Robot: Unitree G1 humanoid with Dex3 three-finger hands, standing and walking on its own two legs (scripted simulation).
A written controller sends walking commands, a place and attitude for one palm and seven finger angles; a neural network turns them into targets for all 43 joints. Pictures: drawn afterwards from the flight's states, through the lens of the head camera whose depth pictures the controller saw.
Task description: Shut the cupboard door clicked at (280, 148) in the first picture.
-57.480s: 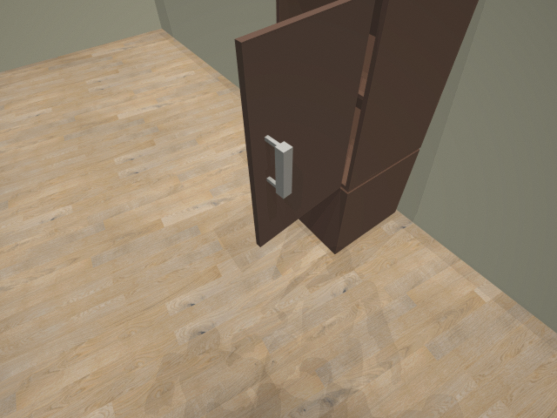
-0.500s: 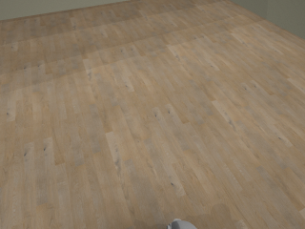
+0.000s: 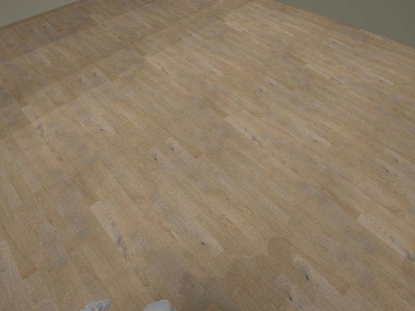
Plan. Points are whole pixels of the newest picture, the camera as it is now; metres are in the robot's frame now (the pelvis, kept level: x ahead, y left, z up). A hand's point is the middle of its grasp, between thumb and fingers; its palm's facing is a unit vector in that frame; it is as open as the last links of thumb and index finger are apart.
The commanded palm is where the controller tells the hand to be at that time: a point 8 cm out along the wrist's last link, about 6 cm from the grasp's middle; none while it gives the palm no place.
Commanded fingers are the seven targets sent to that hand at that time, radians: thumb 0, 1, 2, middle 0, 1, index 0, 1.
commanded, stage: turn to face it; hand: left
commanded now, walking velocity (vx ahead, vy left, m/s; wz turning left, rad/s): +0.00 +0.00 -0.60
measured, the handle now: out of the picture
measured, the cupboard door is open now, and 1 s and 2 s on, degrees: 45 45 45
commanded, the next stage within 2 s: none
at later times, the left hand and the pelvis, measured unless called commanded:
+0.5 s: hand (145, 291) +0.17 +0.15 -0.15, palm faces -0.29 -0.92 -0.28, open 7.4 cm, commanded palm none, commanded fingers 0.00 0.90 0.90 -0.20 -0.30 -0.20 -0.30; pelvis +0.01 -0.02 +0.00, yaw -18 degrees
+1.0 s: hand (164, 265) +0.23 +0.11 -0.16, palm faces -0.53 -0.82 -0.22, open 7.4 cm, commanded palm none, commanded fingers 0.00 0.90 0.90 -0.20 -0.30 -0.20 -0.30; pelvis +0.03 -0.01 +0.01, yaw -36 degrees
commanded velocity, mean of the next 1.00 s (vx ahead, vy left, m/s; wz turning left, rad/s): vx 0.00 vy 0.00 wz -0.60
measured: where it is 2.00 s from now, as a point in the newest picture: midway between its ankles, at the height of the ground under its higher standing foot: outside the picture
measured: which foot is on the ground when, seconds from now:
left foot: up 0.00-0.02, down 0.04-0.38, up 0.40-0.74, down 0.76-1.00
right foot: down 0.00-0.04, up 0.06-0.38, down 0.40-0.76, up 0.78-1.00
